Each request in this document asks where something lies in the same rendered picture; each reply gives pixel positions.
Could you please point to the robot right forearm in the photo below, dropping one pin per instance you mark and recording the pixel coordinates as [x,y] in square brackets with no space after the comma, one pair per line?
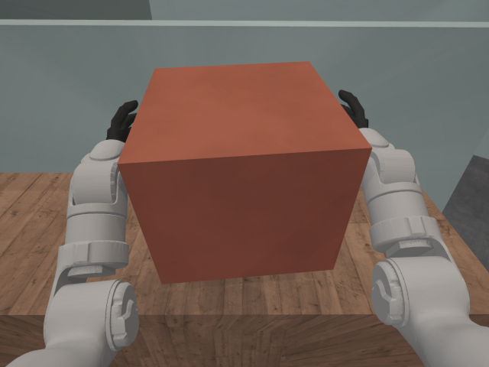
[401,226]

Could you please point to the right robot hand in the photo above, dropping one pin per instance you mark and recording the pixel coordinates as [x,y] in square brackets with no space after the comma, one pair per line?
[355,112]

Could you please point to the carton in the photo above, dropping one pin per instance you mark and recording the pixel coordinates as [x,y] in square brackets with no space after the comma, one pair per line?
[243,170]

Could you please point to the left robot upper arm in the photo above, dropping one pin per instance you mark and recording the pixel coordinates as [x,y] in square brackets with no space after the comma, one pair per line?
[87,324]

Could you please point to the robot left forearm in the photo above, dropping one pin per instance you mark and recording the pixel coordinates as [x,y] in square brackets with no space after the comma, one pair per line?
[96,220]

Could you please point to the left robot hand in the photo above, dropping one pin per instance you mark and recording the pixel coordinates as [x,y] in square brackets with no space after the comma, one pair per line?
[120,123]

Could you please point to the right robot upper arm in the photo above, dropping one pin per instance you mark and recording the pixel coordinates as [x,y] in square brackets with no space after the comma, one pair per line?
[426,300]

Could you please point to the pedestal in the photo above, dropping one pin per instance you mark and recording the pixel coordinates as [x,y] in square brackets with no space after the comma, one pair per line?
[306,319]

